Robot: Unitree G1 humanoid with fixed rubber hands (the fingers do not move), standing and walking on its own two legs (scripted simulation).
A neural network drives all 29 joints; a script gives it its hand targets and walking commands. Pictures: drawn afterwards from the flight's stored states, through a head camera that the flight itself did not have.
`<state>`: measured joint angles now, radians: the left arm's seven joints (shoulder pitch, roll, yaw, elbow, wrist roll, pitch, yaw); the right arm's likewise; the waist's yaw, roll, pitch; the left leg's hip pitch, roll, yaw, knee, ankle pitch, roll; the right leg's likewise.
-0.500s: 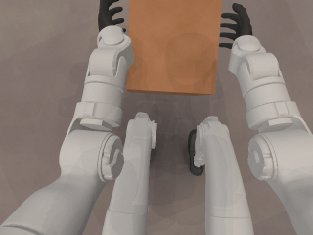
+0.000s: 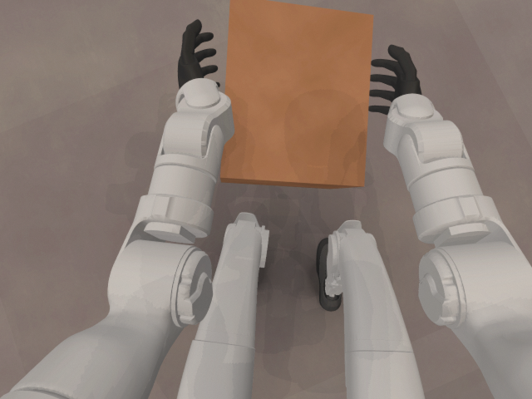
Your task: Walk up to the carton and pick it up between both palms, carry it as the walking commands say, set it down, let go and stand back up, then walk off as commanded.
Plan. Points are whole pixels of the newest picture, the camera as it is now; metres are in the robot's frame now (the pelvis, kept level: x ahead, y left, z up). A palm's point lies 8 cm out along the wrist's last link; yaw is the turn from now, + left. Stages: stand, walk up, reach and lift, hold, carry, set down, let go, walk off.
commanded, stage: reach and lift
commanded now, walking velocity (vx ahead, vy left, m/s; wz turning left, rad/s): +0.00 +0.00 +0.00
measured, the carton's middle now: (288, 108) +0.50 +0.02 -0.15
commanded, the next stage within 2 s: none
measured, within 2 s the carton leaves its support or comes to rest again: neither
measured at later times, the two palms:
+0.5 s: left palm (177, 72) +0.46 +0.14 +0.04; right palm (430, 92) +0.47 -0.13 +0.01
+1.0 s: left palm (117, 16) +0.45 +0.15 +0.14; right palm (501, 34) +0.46 -0.12 +0.12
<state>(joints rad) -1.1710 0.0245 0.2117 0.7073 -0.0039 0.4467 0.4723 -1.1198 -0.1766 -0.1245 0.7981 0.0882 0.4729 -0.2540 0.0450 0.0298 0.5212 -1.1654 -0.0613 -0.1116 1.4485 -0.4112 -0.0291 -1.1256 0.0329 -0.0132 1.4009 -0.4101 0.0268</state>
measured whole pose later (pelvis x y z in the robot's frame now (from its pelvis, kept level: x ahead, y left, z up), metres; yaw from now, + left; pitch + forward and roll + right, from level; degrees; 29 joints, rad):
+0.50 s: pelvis +0.01 +0.00 +0.06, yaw +1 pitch +2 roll -3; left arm -1.07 -0.02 0.20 0.70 0.00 0.45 0.48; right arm -1.01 -0.15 -0.12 0.79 0.06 0.49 -0.25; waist 0.04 0.03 0.50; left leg -0.89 -0.06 -0.13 1.19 -0.34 -0.03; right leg -0.85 0.03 -0.01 1.14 -0.34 0.02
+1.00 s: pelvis +0.09 +0.00 +0.12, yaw +2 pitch +9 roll -3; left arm -0.67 -0.17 0.40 0.78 0.22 0.40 0.35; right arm -0.65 0.03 -0.30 0.89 -0.18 0.46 -0.13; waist 0.04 0.03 -0.09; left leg -0.70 -0.04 -0.14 0.87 -0.32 -0.02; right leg -0.65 0.03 -0.01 0.80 -0.31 0.01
